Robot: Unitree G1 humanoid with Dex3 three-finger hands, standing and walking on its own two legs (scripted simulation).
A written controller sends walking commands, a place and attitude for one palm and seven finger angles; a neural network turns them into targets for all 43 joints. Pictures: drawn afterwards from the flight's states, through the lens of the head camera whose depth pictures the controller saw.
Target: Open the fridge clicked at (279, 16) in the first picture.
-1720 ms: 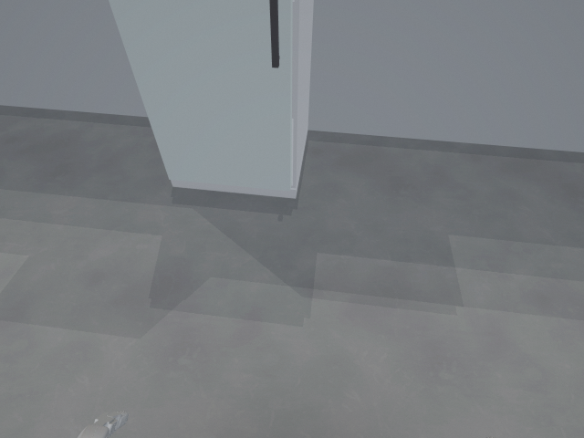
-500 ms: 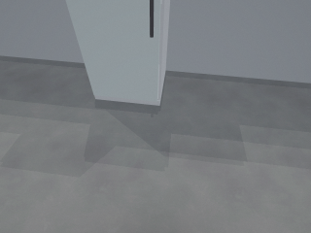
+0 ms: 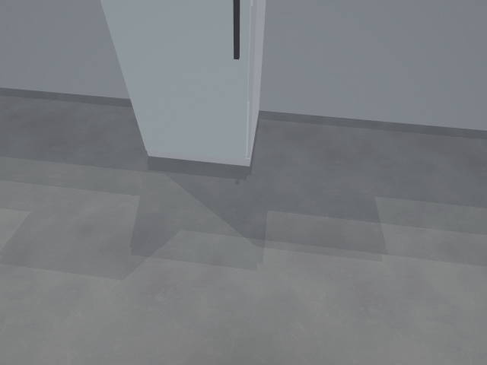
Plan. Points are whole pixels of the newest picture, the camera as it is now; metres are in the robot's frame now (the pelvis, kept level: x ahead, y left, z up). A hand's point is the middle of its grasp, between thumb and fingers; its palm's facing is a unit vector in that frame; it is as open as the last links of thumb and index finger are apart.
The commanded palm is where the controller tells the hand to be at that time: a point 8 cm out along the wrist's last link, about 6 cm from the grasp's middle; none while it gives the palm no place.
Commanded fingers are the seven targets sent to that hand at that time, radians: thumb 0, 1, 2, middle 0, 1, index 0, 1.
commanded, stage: walk to a spot facing it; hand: right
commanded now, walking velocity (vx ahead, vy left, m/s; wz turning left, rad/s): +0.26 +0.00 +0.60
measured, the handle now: (237, 2) +1.26 +0.08 +0.13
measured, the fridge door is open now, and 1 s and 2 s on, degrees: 0 0 0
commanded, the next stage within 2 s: none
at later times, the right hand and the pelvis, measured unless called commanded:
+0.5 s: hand out of the picture +0.12 -0.14 -0.17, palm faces -0.17 +0.97 -0.20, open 7.3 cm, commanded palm none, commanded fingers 0.00 -0.90 -0.90 0.20 0.30 0.20 0.30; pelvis +0.10 +0.04 -0.01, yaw +14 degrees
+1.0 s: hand (318, 241) +0.45 -0.17 -0.18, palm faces -0.44 +0.88 -0.18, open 7.3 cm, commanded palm none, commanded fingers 0.00 -0.90 -0.90 0.20 0.30 0.20 0.30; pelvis +0.32 -0.01 +0.00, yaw +32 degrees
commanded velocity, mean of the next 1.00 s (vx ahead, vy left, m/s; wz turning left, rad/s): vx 0.31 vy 0.00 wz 0.58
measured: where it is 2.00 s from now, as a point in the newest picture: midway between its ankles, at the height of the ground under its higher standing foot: (207, 281)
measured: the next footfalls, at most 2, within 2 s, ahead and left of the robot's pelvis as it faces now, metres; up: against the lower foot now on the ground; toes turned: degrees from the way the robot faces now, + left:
right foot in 0.80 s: +0.40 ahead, -0.04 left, +0.00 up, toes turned +17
left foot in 1.50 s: +0.48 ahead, +0.23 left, +0.00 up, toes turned +57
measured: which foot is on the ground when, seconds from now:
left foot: down 0.00-0.80, up 0.82-1.00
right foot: down 0.00-0.30, up 0.32-0.78, down 0.80-1.00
